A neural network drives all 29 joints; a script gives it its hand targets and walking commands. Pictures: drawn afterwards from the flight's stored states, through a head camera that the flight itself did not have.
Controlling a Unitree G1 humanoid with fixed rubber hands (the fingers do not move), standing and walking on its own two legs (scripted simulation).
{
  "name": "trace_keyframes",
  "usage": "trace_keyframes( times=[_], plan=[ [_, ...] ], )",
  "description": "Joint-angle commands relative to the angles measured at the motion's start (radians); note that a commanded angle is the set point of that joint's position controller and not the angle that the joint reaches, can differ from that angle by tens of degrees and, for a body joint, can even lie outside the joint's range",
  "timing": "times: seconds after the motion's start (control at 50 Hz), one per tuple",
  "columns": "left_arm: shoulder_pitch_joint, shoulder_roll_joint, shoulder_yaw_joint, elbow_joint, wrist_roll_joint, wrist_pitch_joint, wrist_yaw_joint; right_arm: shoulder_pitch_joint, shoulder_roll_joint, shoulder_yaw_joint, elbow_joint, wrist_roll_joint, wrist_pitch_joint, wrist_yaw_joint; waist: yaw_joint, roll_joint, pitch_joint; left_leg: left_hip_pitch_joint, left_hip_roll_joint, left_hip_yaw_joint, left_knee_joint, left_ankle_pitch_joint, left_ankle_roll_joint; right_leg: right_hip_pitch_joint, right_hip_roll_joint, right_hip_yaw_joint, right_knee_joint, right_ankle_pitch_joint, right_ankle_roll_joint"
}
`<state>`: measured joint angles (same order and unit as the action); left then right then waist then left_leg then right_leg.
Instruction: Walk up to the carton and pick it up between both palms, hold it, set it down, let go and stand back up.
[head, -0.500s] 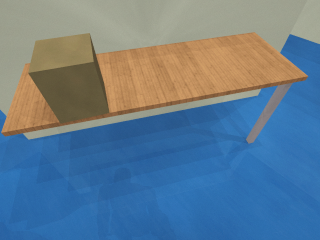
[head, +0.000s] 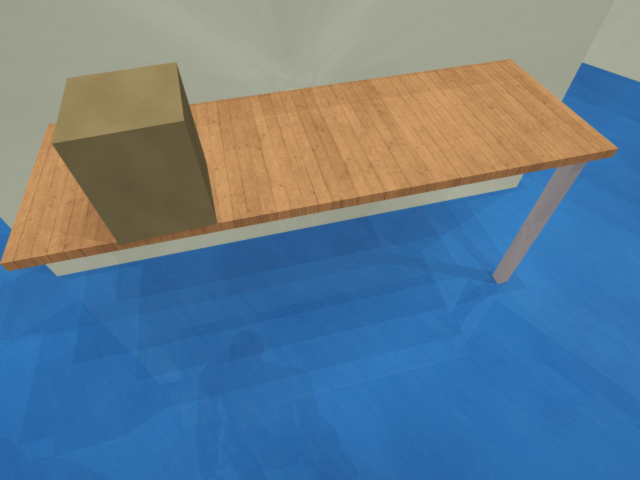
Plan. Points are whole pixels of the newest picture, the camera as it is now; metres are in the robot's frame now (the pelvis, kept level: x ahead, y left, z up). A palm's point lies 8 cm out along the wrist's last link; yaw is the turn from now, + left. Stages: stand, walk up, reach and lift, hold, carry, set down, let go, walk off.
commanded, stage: walk up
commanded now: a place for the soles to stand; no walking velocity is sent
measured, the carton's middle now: (147, 155) +0.68 +0.37 -0.01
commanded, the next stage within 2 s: none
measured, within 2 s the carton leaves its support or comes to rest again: neither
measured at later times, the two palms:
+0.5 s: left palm out of the picture +0.01 +0.34 -0.19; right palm out of the picture +0.15 -0.14 -0.17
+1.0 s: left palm out of the picture +0.08 +0.33 -0.14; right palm (411, 407) +0.25 -0.13 -0.17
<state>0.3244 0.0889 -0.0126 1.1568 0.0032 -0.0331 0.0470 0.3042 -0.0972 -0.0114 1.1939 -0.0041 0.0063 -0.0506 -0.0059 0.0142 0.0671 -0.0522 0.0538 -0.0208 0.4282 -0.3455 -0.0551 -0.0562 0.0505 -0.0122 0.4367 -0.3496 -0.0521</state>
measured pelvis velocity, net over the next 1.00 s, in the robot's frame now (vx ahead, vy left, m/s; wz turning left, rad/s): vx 0.17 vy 0.12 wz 0.34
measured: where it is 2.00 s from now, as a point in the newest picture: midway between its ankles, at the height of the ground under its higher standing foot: (260, 462)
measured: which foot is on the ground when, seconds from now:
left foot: down 0.00-0.00, up 0.02-0.30, down 0.32-0.78, up 0.80-1.00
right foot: down 0.00-0.36, up 0.38-0.74, down 0.76-1.00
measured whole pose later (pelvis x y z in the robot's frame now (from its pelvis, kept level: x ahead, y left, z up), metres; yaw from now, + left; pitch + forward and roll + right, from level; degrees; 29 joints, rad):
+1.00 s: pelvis +0.17 +0.12 -0.02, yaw +19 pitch -7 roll -1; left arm 0.43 0.15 -0.02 0.92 0.03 -0.06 0.04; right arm 0.35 -0.29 -0.01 0.98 -0.05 0.04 0.04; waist 0.00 0.10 0.09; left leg -0.51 0.02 -0.03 1.17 -0.42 -0.06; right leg -0.23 -0.06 -0.15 0.71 -0.36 -0.02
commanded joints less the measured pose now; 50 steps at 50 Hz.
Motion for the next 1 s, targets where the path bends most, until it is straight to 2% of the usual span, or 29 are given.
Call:
trace_keyframes(
  times=[0.0,0.02,0.04,0.06,0.08,0.12,0.22,0.28,0.32,0.34,0.36,0.38,0.4,0.42,0.44,0.5,0.54,0.64,0.68,0.7,0.74,0.76,0.78,0.8,0.82,0.84,0.86,0.9,0.98],
  plan=[
    [0.187,0.232,0.074,-0.047,0.051,-0.029,0.011,0.049,-0.18,-0.025,-0.028,-0.041,-0.014,0.002,0.062,-0.081,-0.024,-0.314,-0.044,0.044,0.234,0.082,0.056,0.253,-0.208,0.137,-0.024,0.448,-0.019],
    [0.262,0.276,0.091,-0.036,0.062,-0.033,0.021,-0.037,-0.172,-0.027,-0.063,-0.047,-0.011,0.004,0.109,-0.166,-0.003,-0.564,-0.076,0.081,0.417,-0.228,0.04,0.391,-0.355,0.286,-0.089,0.476,-0.084],
    [0.318,0.266,0.093,-0.026,0.068,-0.031,0.028,-0.108,-0.155,-0.025,-0.093,-0.056,-0.005,0.003,0.128,-0.135,0.065,-0.647,-0.023,0.037,0.531,-0.289,0.04,0.334,-0.463,0.366,-0.107,0.53,-0.125],
    [0.321,0.23,0.082,-0.026,0.064,-0.031,0.029,-0.147,-0.128,-0.018,-0.122,-0.056,-0.006,0.007,0.125,-0.096,0.123,-0.655,0.011,-0.012,0.597,-0.259,0.04,0.223,-0.483,0.363,-0.132,0.488,-0.158],
    [0.28,0.191,0.072,-0.043,0.068,-0.035,0.026,-0.138,-0.105,-0.013,-0.133,-0.051,-0.009,0.014,0.1,-0.071,0.168,-0.672,0.035,-0.033,0.636,-0.219,0.038,0.17,-0.478,0.335,-0.157,0.411,-0.182],
    [0.165,0.191,0.068,-0.093,0.074,-0.047,0.024,-0.091,-0.111,-0.013,-0.139,-0.05,-0.01,0.027,0.046,-0.122,0.193,-0.664,0.076,-0.057,0.649,-0.155,0.023,0.104,-0.468,0.266,-0.201,0.314,-0.18],
    [0.075,0.24,0.07,-0.151,0.083,-0.064,0.018,-0.082,-0.139,-0.016,-0.198,-0.051,-0.005,0.056,0.004,-0.133,0.236,-0.519,0.109,-0.036,0.465,-0.05,0.021,-0.054,-0.462,0.113,-0.185,0.312,-0.175],
    [0.042,0.276,0.07,-0.18,0.083,-0.052,0.005,-0.001,-0.155,-0.023,-0.192,-0.049,-0.017,0.072,-0.034,-0.097,0.189,-0.243,0.041,0.049,0.344,0.037,0.062,-0.223,-0.406,-0.009,-0.077,0.292,-0.135],
    [0.009,0.287,0.071,-0.194,0.084,-0.034,-0.009,0.201,-0.185,-0.04,-0.128,-0.039,-0.036,0.075,-0.125,0.001,0.094,0.051,-0.045,0.117,0.238,0.145,0.096,-0.35,-0.303,-0.135,0.229,0.263,-0.087],
    [0.076,0.236,0.051,-0.197,0.075,-0.022,-0.025,0.294,-0.233,-0.061,-0.103,-0.039,-0.041,0.07,-0.14,0.14,0.021,0.155,-0.063,0.048,0.187,0.086,0.12,-0.395,-0.183,-0.208,0.499,0.187,-0.035],
    [0.128,0.195,0.034,-0.237,0.045,-0.007,-0.042,0.351,-0.322,-0.088,-0.12,-0.01,-0.034,0.06,-0.154,0.388,-0.035,0.094,0.161,-0.416,-0.099,-0.224,0.234,-0.438,-0.043,-0.178,0.86,-0.244,0.017],
    [0.172,0.217,0.036,-0.254,0.03,0.008,-0.052,0.284,-0.372,-0.088,-0.155,0.026,-0.02,0.048,-0.115,0.319,-0.023,-0.003,0.253,-0.751,-0.288,-0.494,0.311,-0.479,-0.031,-0.017,0.957,-0.324,0.03],
    [0.146,0.244,0.032,-0.266,0.025,0.011,-0.057,0.187,-0.365,-0.08,-0.214,0.045,-0.015,0.034,-0.083,0.185,0.058,-0.077,0.285,-0.784,-0.336,-0.578,0.286,-0.521,-0.09,0.059,0.997,-0.229,0.033],
    [0.12,0.227,0.022,-0.268,0.017,0.004,-0.062,0.124,-0.363,-0.08,-0.244,0.039,-0.012,0.023,-0.06,0.125,0.111,-0.128,0.277,-0.677,-0.315,-0.523,0.259,-0.55,-0.113,0.063,1.011,-0.174,0.036],
    [0.129,0.217,0.014,-0.259,0.02,-0.001,-0.061,0.085,-0.356,-0.077,-0.264,0.023,-0.014,0.016,-0.044,0.124,0.131,-0.166,0.276,-0.614,-0.284,-0.466,0.253,-0.552,-0.139,0.059,0.979,-0.162,0.044],
    [0.132,0.251,0.023,-0.268,0.045,-0.006,-0.056,0.059,-0.285,-0.055,-0.278,-0.006,-0.036,0.026,-0.012,0.08,0.094,-0.307,0.239,-0.454,-0.23,-0.327,0.274,-0.413,-0.161,0.066,0.855,-0.208,0.05],
    [0.129,0.252,0.028,-0.282,0.045,0.0,-0.058,0.073,-0.287,-0.053,-0.277,-0.018,-0.044,0.028,-0.006,0.041,0.056,-0.31,0.228,-0.425,-0.21,-0.296,0.27,-0.391,-0.15,0.055,0.768,-0.213,0.053],
    [0.065,0.22,0.027,-0.346,0.036,0.004,-0.06,0.068,-0.308,-0.049,-0.282,-0.023,-0.034,0.035,-0.009,0.084,0.087,-0.371,0.211,-0.376,-0.231,-0.418,0.264,-0.393,-0.147,0.018,0.563,-0.137,0.053],
    [0.067,0.22,0.031,-0.354,0.036,-0.003,-0.061,0.061,-0.309,-0.042,-0.282,-0.025,-0.024,0.039,-0.009,0.059,0.092,-0.443,0.194,-0.329,-0.219,-0.449,0.248,-0.308,-0.128,-0.016,0.488,-0.114,0.041],
    [0.104,0.211,0.033,-0.354,0.033,-0.005,-0.061,0.032,-0.323,-0.043,-0.285,-0.028,-0.019,0.044,0.016,0.073,0.088,-0.512,0.181,-0.3,-0.196,-0.457,0.236,-0.208,-0.121,-0.026,0.431,-0.08,0.029],
    [0.253,0.195,0.043,-0.313,0.036,-0.01,-0.053,-0.033,-0.306,-0.027,-0.29,-0.035,0.001,0.052,0.092,-0.007,0.068,-0.677,0.087,-0.192,-0.054,-0.517,0.184,0.053,-0.058,-0.092,0.271,0.02,0.002],
    [0.329,0.201,0.047,-0.299,0.04,-0.015,-0.044,-0.033,-0.268,-0.014,-0.292,-0.038,0.012,0.057,0.123,-0.076,0.068,-0.766,0.01,-0.145,0.091,-0.569,0.147,0.139,-0.065,-0.04,0.205,-0.046,-0.017],
    [0.357,0.251,0.059,-0.307,0.048,-0.017,-0.033,0.001,-0.206,0.009,-0.3,-0.026,0.018,0.064,0.129,-0.262,0.087,-0.845,-0.089,-0.051,0.416,-0.498,0.091,0.086,-0.283,0.298,-0.003,-0.392,-0.058],
    [0.304,0.343,0.076,-0.324,0.029,-0.009,-0.01,0.048,-0.22,0.005,-0.31,-0.026,0.031,0.068,0.074,-0.306,0.151,-0.814,-0.136,0.013,0.718,-0.349,0.053,-0.136,-0.534,0.756,-0.308,-0.87,-0.113],
    [0.208,0.36,0.075,-0.331,0.01,-0.008,0.015,0.088,-0.261,-0.007,-0.303,-0.047,0.034,0.072,0.016,-0.19,0.245,-0.783,-0.074,-0.07,0.815,-0.245,0.036,-0.26,-0.569,0.847,-0.387,-0.942,-0.12],
    [0.154,0.33,0.064,-0.343,0.005,-0.019,0.022,0.075,-0.272,-0.008,-0.293,-0.043,0.029,0.077,0.004,-0.127,0.264,-0.78,-0.053,-0.074,0.834,-0.176,0.02,-0.264,-0.535,0.732,-0.352,-0.824,-0.114],
    [0.13,0.318,0.056,-0.348,0.009,-0.034,0.021,0.082,-0.262,-0.005,-0.273,-0.044,0.024,0.08,-0.003,-0.126,0.257,-0.769,-0.034,-0.077,0.816,-0.131,0.009,-0.265,-0.505,0.601,-0.325,-0.698,-0.099],
    [0.105,0.286,0.048,-0.34,0.015,-0.051,0.01,0.108,-0.27,-0.008,-0.26,-0.053,0.013,0.083,0.0,-0.172,0.185,-0.691,-0.006,-0.069,0.793,-0.103,-0.004,-0.228,-0.468,0.457,-0.316,-0.566,-0.108],
    [0.11,0.276,0.052,-0.296,0.025,-0.06,-0.002,0.059,-0.253,-0.011,-0.28,-0.042,0.013,0.086,0.016,-0.172,0.177,-0.652,0.026,-0.054,0.734,-0.049,-0.008,-0.242,-0.446,0.296,-0.297,-0.434,-0.155]
  ],
)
